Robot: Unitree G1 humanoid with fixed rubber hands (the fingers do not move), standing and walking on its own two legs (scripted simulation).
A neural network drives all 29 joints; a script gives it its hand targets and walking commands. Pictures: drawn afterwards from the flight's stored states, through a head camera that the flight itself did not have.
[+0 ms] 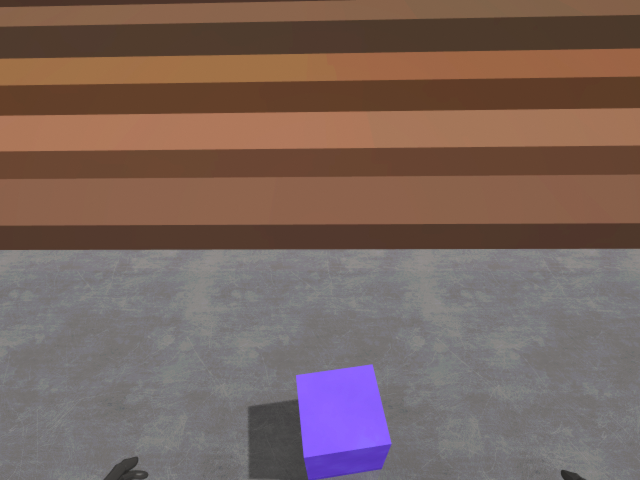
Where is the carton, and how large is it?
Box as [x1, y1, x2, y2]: [296, 364, 390, 479]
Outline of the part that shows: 372,364 296,375 303,454 308,479 317,479 381,468 390,446 390,439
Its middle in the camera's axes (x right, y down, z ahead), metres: +0.05 +0.51 +1.06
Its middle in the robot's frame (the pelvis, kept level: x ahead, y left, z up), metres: +0.40 +0.00 -0.66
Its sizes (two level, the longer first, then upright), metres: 0.210 0.200 0.250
